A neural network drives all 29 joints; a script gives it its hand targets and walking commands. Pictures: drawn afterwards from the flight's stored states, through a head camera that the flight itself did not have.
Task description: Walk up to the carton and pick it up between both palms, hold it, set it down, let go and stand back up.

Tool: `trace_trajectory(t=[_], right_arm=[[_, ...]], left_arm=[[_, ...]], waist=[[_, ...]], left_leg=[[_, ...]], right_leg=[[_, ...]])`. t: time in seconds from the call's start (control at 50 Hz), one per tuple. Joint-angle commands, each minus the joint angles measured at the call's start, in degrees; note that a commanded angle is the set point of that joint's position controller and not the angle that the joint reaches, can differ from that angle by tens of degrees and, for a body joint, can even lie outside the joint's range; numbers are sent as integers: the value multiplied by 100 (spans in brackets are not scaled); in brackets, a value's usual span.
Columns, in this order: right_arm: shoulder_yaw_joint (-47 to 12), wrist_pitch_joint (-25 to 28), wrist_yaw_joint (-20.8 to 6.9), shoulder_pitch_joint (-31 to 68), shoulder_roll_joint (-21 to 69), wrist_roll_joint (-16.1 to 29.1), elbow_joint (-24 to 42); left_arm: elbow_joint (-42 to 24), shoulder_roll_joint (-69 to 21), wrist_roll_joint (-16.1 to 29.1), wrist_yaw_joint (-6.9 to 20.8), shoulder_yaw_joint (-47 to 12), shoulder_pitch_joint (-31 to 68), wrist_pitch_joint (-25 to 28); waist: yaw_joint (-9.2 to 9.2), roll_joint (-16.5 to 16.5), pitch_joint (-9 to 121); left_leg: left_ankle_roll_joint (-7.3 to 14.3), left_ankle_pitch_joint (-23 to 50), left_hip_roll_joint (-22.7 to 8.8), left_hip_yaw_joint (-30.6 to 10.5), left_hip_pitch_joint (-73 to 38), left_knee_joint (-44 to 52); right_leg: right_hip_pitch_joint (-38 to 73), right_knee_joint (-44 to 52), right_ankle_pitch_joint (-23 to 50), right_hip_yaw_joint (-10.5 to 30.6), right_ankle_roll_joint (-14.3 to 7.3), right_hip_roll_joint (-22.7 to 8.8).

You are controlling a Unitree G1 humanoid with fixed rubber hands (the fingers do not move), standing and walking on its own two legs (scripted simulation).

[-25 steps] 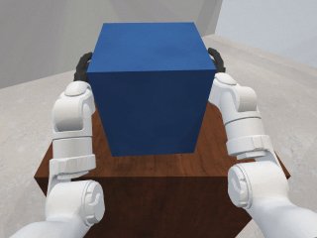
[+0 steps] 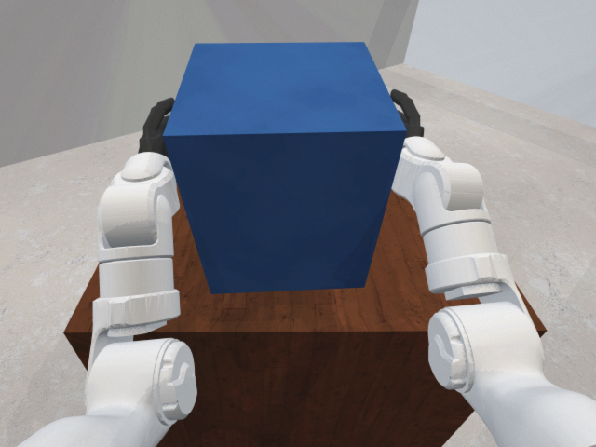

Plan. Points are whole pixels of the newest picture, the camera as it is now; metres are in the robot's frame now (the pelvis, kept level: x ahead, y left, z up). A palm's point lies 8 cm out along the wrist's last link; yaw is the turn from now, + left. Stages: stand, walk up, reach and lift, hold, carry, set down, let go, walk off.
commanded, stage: hold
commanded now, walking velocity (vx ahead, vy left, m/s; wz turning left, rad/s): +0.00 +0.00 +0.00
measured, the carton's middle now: (284, 172) +0.38 +0.02 +0.23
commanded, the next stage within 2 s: set down in 0.38 s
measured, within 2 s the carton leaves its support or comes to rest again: neither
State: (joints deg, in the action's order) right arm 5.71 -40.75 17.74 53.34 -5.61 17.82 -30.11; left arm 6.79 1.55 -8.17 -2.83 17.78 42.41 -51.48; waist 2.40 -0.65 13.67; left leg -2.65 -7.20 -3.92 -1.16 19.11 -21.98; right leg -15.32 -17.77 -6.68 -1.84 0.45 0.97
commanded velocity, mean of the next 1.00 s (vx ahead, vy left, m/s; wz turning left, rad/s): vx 0.00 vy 0.00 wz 0.00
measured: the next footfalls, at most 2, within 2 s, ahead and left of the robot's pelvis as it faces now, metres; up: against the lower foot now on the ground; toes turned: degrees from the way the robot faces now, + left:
none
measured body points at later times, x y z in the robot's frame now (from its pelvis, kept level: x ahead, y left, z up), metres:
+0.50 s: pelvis +0.00 +0.00 +0.00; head -0.06 +0.02 +0.45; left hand +0.37 +0.18 +0.25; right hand +0.40 -0.12 +0.27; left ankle +0.04 +0.14 -0.75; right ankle +0.02 -0.12 -0.75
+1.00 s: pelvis +0.00 +0.00 +0.00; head -0.03 +0.03 +0.45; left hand +0.41 +0.17 +0.23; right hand +0.43 -0.13 +0.23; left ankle +0.04 +0.14 -0.75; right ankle +0.02 -0.12 -0.75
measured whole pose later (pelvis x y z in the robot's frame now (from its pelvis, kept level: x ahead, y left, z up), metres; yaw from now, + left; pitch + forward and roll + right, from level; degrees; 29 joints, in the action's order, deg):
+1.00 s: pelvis +0.00 +0.00 +0.00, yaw +0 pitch +2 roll -1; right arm 10.7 -14.6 8.8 54.0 -3.3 6.4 -44.2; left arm 18.8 -0.6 -13.5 -3.1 20.6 46.4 -30.7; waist 2.4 -2.3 6.0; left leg -2.6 -7.2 -3.9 -1.4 16.4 -22.0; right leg -12.8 -18.4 -7.2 -2.0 0.0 1.0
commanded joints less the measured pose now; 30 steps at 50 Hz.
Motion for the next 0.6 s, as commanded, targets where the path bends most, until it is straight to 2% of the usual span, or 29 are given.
trace_trajectory(t=[0.0,0.06,0.1,0.16,0.26,0.28,0.34,0.36,0.38,0.4,0.42,0.44,0.52,0.56,0.58], right_arm=[[-1895,173,-744,4356,3305,1101,1619],[-1890,172,-743,4415,3314,1067,1630],[-1902,193,-744,4372,3346,1100,1707],[-1943,170,-725,4327,3284,1136,1765],[-1922,168,-728,4337,3321,1111,1717],[-1910,165,-725,4309,3278,1114,1702],[-1871,158,-732,4417,3282,1081,1617],[-1908,178,-741,4356,3308,1106,1723],[-2269,274,-748,4776,3901,1007,2249],[-2335,268,-710,4618,3903,1050,2189],[-2183,278,-695,4530,3786,1037,1992],[-2141,342,-678,4549,3811,1000,1987],[-1363,838,-779,4948,3660,470,1198],[-762,1237,-916,5216,3543,-179,534],[-457,1428,-1013,5254,3479,-476,400]], left_arm=[[-1131,-3199,1179,962,-3155,5302,520],[-1066,-3177,1173,960,-3118,5306,520],[-1228,-3203,1232,962,-3208,5345,541],[-1139,-3175,1190,971,-3148,5181,508],[-1255,-3182,1223,966,-3206,5298,523],[-1226,-3188,1220,970,-3203,5194,507],[-1043,-3155,1181,978,-3097,5333,508],[-1192,-3218,1210,967,-3178,5221,512],[-1369,-2815,876,984,-2669,5398,513],[-1411,-2757,824,978,-2636,5261,486],[-1286,-2780,816,985,-2675,5212,515],[-1174,-2752,750,999,-2614,5141,525],[-92,-2994,509,1123,-2459,5274,836],[877,-2941,73,1229,-1941,5232,1085],[1194,-2800,-149,1281,-1560,5161,1221]], waist=[[871,695,2485],[855,649,2455],[892,699,2633],[888,648,2549],[886,718,2590],[907,723,2591],[863,686,2398],[858,696,2580],[512,68,3421],[505,133,3434],[583,193,3211],[547,181,3098],[570,433,1819],[479,417,859],[344,269,614]], left_leg=[[-49,176,732,-67,-1580,244],[-31,78,739,-59,-1547,258],[-75,261,737,-54,-1615,212],[-57,308,758,-53,-1569,208],[-65,217,746,-60,-1597,220],[-83,331,740,-63,-1592,197],[-43,98,746,-48,-1521,254],[-54,259,722,-67,-1622,214],[224,907,874,147,-1985,176],[215,1027,885,118,-2056,158],[185,961,880,82,-1951,177],[192,915,892,79,-1896,188],[104,421,735,96,-1740,323],[149,-356,637,153,-1523,541],[209,-613,583,224,-1497,656]], right_leg=[[2090,-66,1167,158,396,190],[2072,-54,1073,157,400,190],[2125,-101,1286,154,399,194],[2234,-102,1493,171,419,176],[2136,-84,1250,159,404,189],[2176,-96,1379,169,393,185],[2077,-40,1064,180,388,169],[2122,-81,1212,167,381,194],[2997,-71,1572,192,437,271],[3093,-102,1943,225,456,245],[2959,-147,1978,181,477,230],[2935,-151,1986,194,492,211],[1886,102,597,0,387,180],[1354,336,-633,-73,347,57],[1266,387,-1099,-136,322,25]])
